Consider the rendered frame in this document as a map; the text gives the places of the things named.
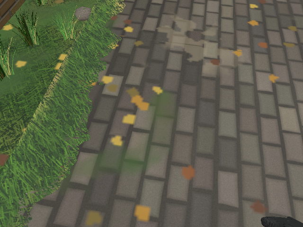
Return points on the robot right hand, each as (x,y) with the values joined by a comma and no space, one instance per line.
(280,222)

